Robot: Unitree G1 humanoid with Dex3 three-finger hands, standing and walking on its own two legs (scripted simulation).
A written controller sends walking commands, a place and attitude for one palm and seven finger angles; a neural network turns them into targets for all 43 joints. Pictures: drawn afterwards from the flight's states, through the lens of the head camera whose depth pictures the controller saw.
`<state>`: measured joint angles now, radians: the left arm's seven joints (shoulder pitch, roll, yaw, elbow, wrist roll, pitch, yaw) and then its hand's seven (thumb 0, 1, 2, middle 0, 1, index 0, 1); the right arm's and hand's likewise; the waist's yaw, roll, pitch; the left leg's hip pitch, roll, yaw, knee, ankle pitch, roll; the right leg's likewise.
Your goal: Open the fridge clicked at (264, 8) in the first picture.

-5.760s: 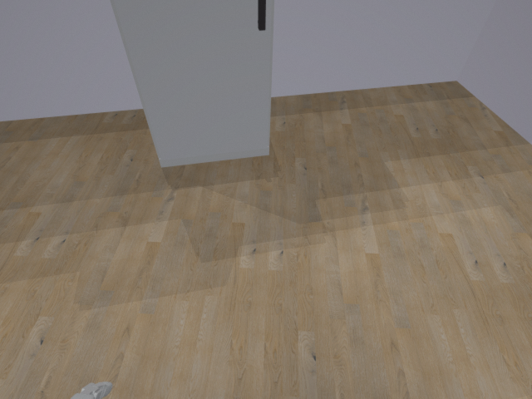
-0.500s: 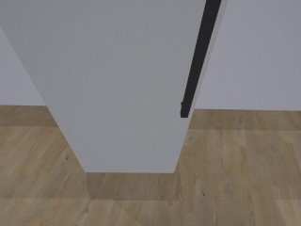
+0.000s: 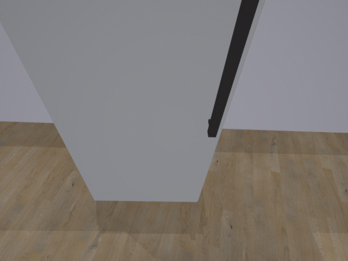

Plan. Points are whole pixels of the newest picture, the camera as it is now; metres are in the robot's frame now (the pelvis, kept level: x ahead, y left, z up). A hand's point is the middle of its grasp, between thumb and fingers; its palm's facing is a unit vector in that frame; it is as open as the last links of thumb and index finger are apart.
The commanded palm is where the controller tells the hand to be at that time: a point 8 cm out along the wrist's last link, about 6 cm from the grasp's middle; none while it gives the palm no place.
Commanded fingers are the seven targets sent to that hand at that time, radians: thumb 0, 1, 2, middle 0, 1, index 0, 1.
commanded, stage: come to a stop and stand still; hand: right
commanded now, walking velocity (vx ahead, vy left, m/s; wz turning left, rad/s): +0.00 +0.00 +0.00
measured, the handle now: (224, 77) +0.52 -0.09 +0.17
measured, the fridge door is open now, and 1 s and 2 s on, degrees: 0 0 0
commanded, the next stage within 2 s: look again from close up in 0.28 s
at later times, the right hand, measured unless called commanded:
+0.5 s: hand out of the picture +0.02 -0.17 -0.17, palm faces +0.01 +0.98 -0.19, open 7.4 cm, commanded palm none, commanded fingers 0.00 -0.90 -0.90 0.20 0.30 0.20 0.30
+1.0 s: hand out of the picture +0.05 -0.17 -0.17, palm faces +0.03 +0.98 -0.22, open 7.4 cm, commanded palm none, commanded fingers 0.00 -0.90 -0.90 0.20 0.30 0.20 0.30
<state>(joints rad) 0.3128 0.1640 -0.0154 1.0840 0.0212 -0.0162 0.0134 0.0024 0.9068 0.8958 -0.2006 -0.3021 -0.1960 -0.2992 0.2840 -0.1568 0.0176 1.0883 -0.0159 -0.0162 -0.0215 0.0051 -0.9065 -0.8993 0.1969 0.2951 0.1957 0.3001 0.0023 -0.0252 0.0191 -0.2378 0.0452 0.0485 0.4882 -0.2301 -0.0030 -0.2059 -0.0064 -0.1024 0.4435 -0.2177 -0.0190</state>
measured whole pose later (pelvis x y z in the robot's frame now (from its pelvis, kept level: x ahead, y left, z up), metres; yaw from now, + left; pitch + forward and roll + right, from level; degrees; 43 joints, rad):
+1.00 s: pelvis +0.03 +0.01 +0.00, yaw -1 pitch -1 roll -1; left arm 0.23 0.17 -0.01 1.13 0.02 -0.02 0.03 0.00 0.91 0.90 -0.20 -0.30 -0.20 -0.30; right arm 0.23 -0.18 0.00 1.11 -0.02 -0.02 -0.02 0.00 -0.91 -0.90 0.20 0.30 0.20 0.30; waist -0.01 0.00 0.04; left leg -0.17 0.03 0.07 0.43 -0.25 0.01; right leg -0.15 -0.02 -0.08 0.40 -0.24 0.00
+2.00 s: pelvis -0.01 +0.00 -0.05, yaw -2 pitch +8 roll +2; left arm 0.29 0.20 -0.05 0.58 -0.03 -0.26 0.06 0.01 0.90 0.90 -0.21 -0.30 -0.20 -0.30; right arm 0.34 -0.31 -0.27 0.04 0.34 -0.29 0.41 0.01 -0.17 -0.59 0.25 0.77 0.25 0.77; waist 0.01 -0.03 -0.08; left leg -0.62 0.03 0.11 0.89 -0.41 0.01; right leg -0.65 -0.05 -0.03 0.94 -0.43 -0.01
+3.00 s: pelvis +0.02 +0.00 -0.01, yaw -2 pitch +3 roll +1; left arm 0.28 0.29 -0.06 0.59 -0.06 -0.25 0.09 0.01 0.90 0.90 -0.20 -0.30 -0.20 -0.30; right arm -0.04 -0.47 -0.45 0.31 0.36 -0.06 0.59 -0.01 0.50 -0.30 0.30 1.20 0.30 1.20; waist -0.02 -0.04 -0.03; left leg -0.34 0.04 0.09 0.61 -0.31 0.00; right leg -0.37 -0.03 -0.05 0.65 -0.33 -0.02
